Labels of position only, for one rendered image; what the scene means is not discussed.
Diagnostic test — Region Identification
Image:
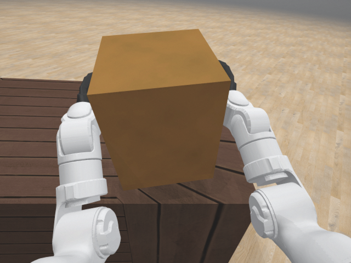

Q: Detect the left robot hand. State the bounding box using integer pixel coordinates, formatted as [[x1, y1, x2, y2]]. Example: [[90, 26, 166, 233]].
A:
[[76, 72, 92, 103]]

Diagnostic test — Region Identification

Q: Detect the left robot forearm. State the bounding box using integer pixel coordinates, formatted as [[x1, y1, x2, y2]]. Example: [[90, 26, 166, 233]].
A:
[[52, 102, 107, 253]]

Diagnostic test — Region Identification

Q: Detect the robot left upper arm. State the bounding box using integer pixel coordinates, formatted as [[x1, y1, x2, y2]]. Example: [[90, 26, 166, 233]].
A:
[[31, 207, 121, 263]]

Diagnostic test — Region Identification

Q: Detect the carton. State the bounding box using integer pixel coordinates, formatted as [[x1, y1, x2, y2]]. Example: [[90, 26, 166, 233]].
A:
[[87, 29, 231, 191]]

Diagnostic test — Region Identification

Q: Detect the robot right upper arm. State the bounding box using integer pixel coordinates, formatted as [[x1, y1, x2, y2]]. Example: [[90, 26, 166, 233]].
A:
[[249, 182, 351, 263]]

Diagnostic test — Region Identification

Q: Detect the right robot hand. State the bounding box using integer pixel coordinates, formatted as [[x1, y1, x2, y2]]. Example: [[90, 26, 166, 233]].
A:
[[218, 60, 236, 90]]

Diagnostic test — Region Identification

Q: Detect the pedestal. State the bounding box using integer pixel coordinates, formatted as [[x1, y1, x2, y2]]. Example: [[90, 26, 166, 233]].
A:
[[0, 78, 256, 263]]

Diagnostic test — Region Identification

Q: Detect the right robot forearm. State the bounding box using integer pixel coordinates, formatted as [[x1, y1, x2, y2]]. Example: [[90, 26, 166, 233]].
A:
[[223, 90, 318, 221]]

